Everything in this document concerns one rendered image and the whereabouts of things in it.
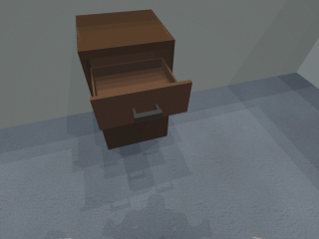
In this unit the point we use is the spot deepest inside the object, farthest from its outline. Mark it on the drawer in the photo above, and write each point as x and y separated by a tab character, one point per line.
139	85

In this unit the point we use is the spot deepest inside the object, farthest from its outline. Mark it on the handle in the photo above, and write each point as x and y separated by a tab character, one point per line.
148	115

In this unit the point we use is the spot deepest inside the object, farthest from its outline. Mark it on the cabinet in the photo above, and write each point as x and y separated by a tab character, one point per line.
122	37

